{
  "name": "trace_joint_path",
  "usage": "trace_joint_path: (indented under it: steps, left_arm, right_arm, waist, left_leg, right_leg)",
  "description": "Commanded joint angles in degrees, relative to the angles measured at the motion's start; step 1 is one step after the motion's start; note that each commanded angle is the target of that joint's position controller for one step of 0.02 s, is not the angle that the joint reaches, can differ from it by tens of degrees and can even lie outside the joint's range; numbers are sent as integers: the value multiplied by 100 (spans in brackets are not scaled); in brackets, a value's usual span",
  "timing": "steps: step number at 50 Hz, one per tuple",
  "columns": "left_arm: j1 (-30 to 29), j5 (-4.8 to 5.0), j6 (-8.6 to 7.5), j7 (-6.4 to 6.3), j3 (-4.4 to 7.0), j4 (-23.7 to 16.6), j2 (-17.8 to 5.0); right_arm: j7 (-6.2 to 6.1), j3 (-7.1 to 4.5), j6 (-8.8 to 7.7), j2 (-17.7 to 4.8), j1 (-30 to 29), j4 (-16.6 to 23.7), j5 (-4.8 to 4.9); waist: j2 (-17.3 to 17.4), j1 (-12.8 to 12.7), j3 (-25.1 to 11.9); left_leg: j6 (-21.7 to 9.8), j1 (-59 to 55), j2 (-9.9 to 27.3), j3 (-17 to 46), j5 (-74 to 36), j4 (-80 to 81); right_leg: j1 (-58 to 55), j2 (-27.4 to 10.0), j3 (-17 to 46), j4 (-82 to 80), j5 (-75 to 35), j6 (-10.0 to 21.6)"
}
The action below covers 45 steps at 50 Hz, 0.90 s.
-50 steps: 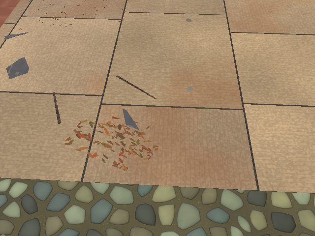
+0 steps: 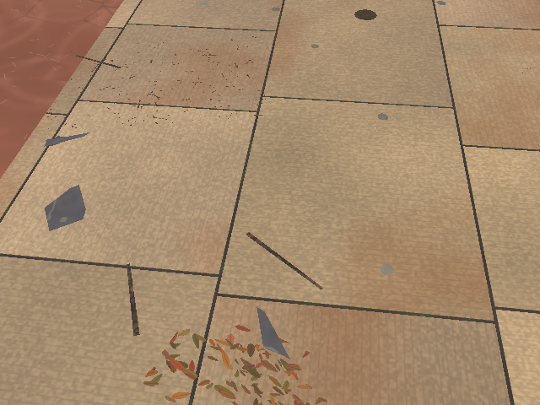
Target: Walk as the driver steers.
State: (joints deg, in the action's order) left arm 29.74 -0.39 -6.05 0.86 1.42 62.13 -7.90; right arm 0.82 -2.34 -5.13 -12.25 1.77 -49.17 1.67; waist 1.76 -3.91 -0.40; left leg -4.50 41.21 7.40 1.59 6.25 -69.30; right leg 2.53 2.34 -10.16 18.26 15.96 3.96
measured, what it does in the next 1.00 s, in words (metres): walks ahead, turning right: left foot, then right foot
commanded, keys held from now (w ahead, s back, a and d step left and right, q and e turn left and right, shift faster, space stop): w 0.42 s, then w+e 0.58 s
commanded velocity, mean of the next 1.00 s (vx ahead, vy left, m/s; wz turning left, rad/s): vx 0.50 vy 0.00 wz -0.22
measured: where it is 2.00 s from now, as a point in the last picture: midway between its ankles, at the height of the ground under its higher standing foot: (359, 233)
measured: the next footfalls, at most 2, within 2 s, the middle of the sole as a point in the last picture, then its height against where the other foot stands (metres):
left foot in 0.28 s outside the picture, level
right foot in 0.90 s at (342, 346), level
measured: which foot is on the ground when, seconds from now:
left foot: up 0.00-0.26, down 0.28-0.88, up 0.90-1.00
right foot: down 0.00-0.28, up 0.30-0.88, down 0.90-1.00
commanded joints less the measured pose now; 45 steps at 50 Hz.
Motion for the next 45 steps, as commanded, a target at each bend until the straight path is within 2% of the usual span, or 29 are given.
trace_joint_path:
  steps: [1,3,5,8,10,11,12,13,14,15,16,17,18,19,20,21,22,24,27,30,33,36,39,40,42,43,44,45]
  left_arm:
    - [-150,-10,-107,-161,88,-363,-746]
    - [74,20,-62,-218,98,-380,-818]
    - [271,46,-27,-216,140,-316,-931]
    - [338,97,20,-177,219,-183,-954]
    - [137,109,53,-188,297,-184,-1098]
    - [25,86,81,-207,340,-196,-1195]
    - [-115,50,139,-217,384,-217,-1296]
    - [-340,33,207,-209,393,-271,-1323]
    - [-434,14,225,-197,334,-410,-1162]
    - [413,60,122,-82,72,-489,-134]
    - [125,266,-90,-51,114,-463,-454]
    - [-495,401,-177,-63,217,-715,-824]
    - [-891,368,-220,-130,228,-835,-980]
    - [-1107,281,-194,-204,291,-864,-1025]
    - [-976,216,-111,-231,336,-844,-1012]
    - [-858,199,-37,-232,345,-828,-912]
    - [-792,219,32,-229,341,-816,-814]
    - [-1079,250,150,-225,337,-909,-778]
    - [-1766,198,216,-209,357,-1107,-889]
    - [-2180,202,173,-154,362,-1233,-894]
    - [-2687,187,138,-62,310,-1394,-801]
    - [-3158,178,138,56,234,-1611,-678]
    - [-3513,187,132,202,190,-1892,-625]
    - [-3516,193,128,251,197,-1968,-647]
    - [-3243,196,145,313,283,-2049,-826]
    - [-2751,201,160,326,378,-1991,-1014]
    - [-1875,210,165,301,539,-1813,-1333]
    - [-887,168,208,183,745,-1622,-1813]
  right_arm:
    - [60,-6,42,-109,-440,261,-56]
    - [104,36,33,-10,-995,400,14]
    - [136,28,28,-69,-1342,492,46]
    - [216,-2,-30,-221,-1612,627,67]
    - [269,-69,-87,-402,-1433,640,40]
    - [270,-149,-94,-578,-1099,575,36]
    - [248,-254,-81,-793,-456,397,45]
    - [198,-395,-48,-1036,630,50,36]
    - [121,-497,3,-1301,1693,-217,-56]
    - [129,-564,-20,-1703,2164,-367,-210]
    - [134,-442,-49,-1270,2042,-409,-211]
    - [153,-347,-97,-941,1467,-352,-143]
    - [174,-260,-150,-671,951,-243,-119]
    - [208,-216,-213,-526,683,-262,-160]
    - [221,-166,-266,-382,639,-331,-228]
    - [227,-141,-272,-334,719,-423,-251]
    - [197,-144,-276,-390,816,-488,-251]
    - [102,-168,-282,-570,986,-590,-240]
    - [-37,-216,-256,-785,1324,-677,-256]
    - [-127,-212,-224,-829,1527,-696,-250]
    - [-181,-196,-204,-853,1672,-702,-233]
    - [-210,-199,-128,-868,1963,-782,-227]
    - [-221,-225,14,-946,2087,-781,-206]
    - [-236,-236,59,-1000,2003,-729,-197]
    - [-291,-280,128,-1186,1838,-597,-176]
    - [-322,-307,168,-1292,1734,-524,-176]
    - [-336,-316,194,-1353,1559,-441,-155]
    - [-332,-291,139,-1325,1460,-303,-150]
  waist:
    - [-188,182,589]
    - [-324,-39,622]
    - [-520,-148,740]
    - [-676,-114,959]
    - [-864,136,791]
    - [-1029,373,511]
    - [-1207,716,95]
    - [-1203,1249,-460]
    - [-879,1631,-1191]
    - [902,949,-2113]
    - [872,1091,-2422]
    - [727,977,-1464]
    - [63,763,-969]
    - [-240,543,-613]
    - [-159,324,-562]
    - [-16,228,-490]
    - [58,178,-376]
    - [127,168,-46]
    - [47,371,238]
    - [34,515,289]
    - [40,686,375]
    - [2,859,526]
    - [-1,907,612]
    - [47,831,580]
    - [339,560,244]
    - [510,264,-63]
    - [510,-219,-509]
    - [85,-678,-1051]
  left_leg:
    - [221,433,42,-296,-873,1386]
    - [307,114,-171,-527,-1208,2497]
    - [309,3,-315,-626,-1275,3190]
    - [68,97,-367,-591,-1077,3836]
    - [-174,-296,-546,-667,-778,3996]
    - [-290,-703,-692,-704,-579,3940]
    - [-410,-1342,-878,-763,-372,3897]
    - [-535,-2619,-1063,-860,-462,4019]
    - [-792,-4675,-303,98,-380,3583]
    - [-1799,-6615,1278,3256,1168,4270]
    - [-1742,-6559,1430,4465,1548,5314]
    - [-1412,-5816,1226,3476,1132,5380]
    - [-1190,-4799,1045,2558,352,5433]
    - [-1062,-3936,868,1939,-388,5541]
    - [-972,-3481,671,1509,-730,5628]
    - [-968,-3232,557,1308,-789,5742]
    - [-983,-3092,515,1081,-773,5874]
    - [-933,-2834,483,715,-640,6111]
    - [-787,-3011,482,375,-726,6284]
    - [-532,-3424,420,-40,-1006,6291]
    - [-324,-3742,392,-468,-1197,6339]
    - [-275,-4390,544,-740,-1596,6169]
    - [-324,-4999,767,-926,-2286,5739]
    - [-309,-5045,802,-1029,-2897,5512]
    - [-230,-5055,832,-1212,-4888,4773]
    - [-180,-4975,830,-1281,-5669,4055]
    - [-57,-4583,691,-1362,-5637,2937]
    - [179,-3268,429,-1374,-4092,1247]
  right_leg:
    - [148,-1195,906,-1179,-2518,567]
    - [19,-1160,749,-1339,-2286,509]
    - [-343,-1298,699,-1443,-2129,543]
    - [-1019,-1596,595,-1243,-2457,546]
    - [-1365,-1764,525,-814,-3793,471]
    - [-1547,-1834,525,-441,-4756,397]
    - [-1698,-1813,479,228,-5592,313]
    - [-1376,-1588,308,1457,-5924,160]
    - [229,-1386,454,3153,-4390,32]
    - [2601,-116,876,5504,322,-333]
    - [3159,81,1951,6530,1408,-225]
    - [3655,-242,1923,6704,1123,-105]
    - [3435,-584,1798,6387,561,-23]
    - [3172,-822,1674,6072,235,-13]
    - [2815,-1036,1705,5828,45,35]
    - [2666,-1096,1686,5665,-36,51]
    - [2684,-1157,1661,5498,-65,46]
    - [3009,-1278,1618,5069,-248,-19]
    - [3754,-1260,1707,4339,-1069,-157]
    - [4067,-1042,1791,3418,-1875,-154]
    - [4027,-898,1471,2588,-2398,-130]
    - [4270,-839,1237,2104,-2318,-94]
    - [4463,-721,888,1835,-1692,-10]
    - [4271,-615,712,1752,-1402,57]
    - [3453,-237,308,1756,-840,263]
    - [2779,-23,206,1772,-597,407]
    - [1570,158,256,1380,-859,620]
    - [-215,-331,1254,1086,-1003,959]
